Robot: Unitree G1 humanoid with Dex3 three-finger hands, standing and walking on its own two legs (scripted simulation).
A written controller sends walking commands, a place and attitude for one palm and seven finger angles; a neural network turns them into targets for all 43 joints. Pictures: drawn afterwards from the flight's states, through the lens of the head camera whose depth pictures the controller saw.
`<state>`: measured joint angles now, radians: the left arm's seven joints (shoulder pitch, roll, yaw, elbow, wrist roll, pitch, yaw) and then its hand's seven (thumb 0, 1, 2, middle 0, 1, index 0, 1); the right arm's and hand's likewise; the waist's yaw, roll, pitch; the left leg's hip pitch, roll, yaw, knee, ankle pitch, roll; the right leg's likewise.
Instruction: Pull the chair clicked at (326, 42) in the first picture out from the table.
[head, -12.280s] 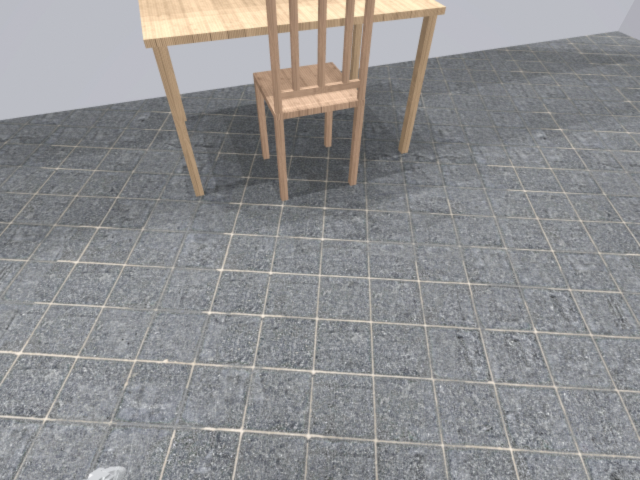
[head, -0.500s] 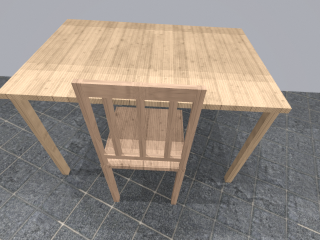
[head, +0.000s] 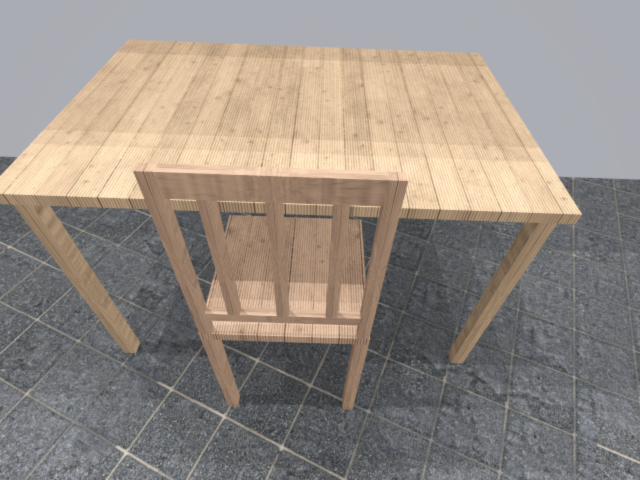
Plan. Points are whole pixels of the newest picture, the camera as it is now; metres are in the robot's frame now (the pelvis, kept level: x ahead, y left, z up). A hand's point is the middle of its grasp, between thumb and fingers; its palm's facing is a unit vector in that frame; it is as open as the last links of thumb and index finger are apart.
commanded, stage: look again from close up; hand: left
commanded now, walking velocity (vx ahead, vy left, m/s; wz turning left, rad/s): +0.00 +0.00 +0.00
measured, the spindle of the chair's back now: (279, 265) +0.48 +0.10 -0.07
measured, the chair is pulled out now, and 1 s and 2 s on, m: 0.00 0.00 0.00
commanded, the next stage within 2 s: none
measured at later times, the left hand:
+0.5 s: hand out of the picture -0.02 +0.14 -0.18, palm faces +0.04 -0.99 -0.16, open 7.4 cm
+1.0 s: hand out of the picture -0.02 +0.13 -0.17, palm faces +0.04 -0.98 -0.17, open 7.4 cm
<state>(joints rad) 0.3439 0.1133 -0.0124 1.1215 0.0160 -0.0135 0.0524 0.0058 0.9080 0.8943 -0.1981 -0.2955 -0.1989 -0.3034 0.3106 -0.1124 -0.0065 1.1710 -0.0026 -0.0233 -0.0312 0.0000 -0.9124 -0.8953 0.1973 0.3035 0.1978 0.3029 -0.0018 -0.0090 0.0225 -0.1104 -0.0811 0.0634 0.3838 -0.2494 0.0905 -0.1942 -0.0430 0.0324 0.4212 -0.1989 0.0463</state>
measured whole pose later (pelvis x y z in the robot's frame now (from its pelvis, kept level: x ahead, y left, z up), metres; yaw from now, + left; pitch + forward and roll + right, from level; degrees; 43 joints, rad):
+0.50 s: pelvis +0.01 -0.01 +0.00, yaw +0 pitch -1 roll +0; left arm 0.35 0.11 -0.01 1.13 0.02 -0.02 0.05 0.01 0.91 0.89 -0.20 -0.30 -0.20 -0.30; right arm 0.31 -0.11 0.00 1.17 0.00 -0.03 -0.04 0.00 -0.91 -0.90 0.20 0.30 0.20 0.30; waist 0.00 0.00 0.02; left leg -0.10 -0.07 0.06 0.37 -0.25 0.07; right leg -0.19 -0.03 0.03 0.42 -0.21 0.03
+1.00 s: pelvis +0.01 -0.02 +0.00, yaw +0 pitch -1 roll +0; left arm 0.35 0.11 -0.01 1.13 0.01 -0.02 0.05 0.01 0.91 0.89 -0.20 -0.30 -0.20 -0.30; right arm 0.32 -0.11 0.00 1.17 0.00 -0.03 -0.04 0.00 -0.91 -0.90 0.20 0.30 0.20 0.30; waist 0.00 0.00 0.01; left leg -0.10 -0.05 0.06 0.37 -0.26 0.06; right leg -0.19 -0.01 0.02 0.42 -0.21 0.02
